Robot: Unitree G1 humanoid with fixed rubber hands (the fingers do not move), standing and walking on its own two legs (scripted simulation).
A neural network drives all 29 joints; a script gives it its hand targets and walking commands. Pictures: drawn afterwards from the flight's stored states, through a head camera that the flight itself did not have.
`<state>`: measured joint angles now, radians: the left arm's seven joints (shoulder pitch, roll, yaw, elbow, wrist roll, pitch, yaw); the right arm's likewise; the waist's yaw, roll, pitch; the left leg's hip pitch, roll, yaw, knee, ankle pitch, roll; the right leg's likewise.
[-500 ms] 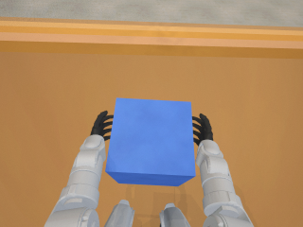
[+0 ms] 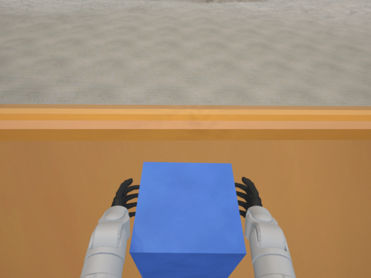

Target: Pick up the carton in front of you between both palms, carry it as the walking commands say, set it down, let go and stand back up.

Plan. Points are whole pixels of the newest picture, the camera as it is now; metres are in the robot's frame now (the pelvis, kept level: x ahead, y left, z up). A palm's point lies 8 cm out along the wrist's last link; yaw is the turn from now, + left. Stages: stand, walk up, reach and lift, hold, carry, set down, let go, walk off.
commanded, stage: reach and lift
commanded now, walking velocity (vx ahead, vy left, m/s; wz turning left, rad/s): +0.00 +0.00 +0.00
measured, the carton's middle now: (185, 224) +0.29 +0.00 -0.06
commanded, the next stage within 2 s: hold in 1.00 s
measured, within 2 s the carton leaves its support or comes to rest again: neither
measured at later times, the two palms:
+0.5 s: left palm (116, 209) +0.28 +0.15 +0.03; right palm (254, 209) +0.28 -0.15 +0.04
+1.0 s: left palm (117, 205) +0.28 +0.15 +0.04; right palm (256, 205) +0.29 -0.15 +0.05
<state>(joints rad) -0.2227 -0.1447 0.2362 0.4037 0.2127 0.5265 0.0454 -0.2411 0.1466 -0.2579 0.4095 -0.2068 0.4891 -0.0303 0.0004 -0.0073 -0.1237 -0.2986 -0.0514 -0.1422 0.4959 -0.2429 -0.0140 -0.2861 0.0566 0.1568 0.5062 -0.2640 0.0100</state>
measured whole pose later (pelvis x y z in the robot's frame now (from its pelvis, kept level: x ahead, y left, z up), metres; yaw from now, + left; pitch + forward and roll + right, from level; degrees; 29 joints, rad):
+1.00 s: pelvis +0.00 +0.00 +0.01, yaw +0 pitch -5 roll +0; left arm -0.25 -0.15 0.22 0.29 0.27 0.71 0.01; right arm -0.27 0.15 -0.24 0.30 -0.28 0.67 0.01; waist 0.00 0.00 -0.02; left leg -0.09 -0.04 -0.13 0.37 -0.20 -0.01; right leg -0.08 0.04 0.15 0.38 -0.22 0.01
